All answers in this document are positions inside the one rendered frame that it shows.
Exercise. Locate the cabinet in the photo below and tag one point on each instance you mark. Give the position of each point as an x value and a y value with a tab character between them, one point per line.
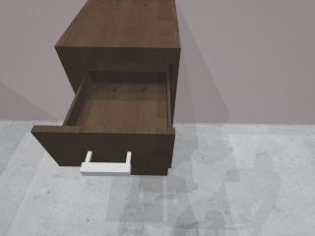
140	35

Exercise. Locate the handle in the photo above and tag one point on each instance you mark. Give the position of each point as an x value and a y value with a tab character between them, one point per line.
113	169

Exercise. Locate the drawer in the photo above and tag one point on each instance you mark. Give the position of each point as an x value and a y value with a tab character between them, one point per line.
115	112

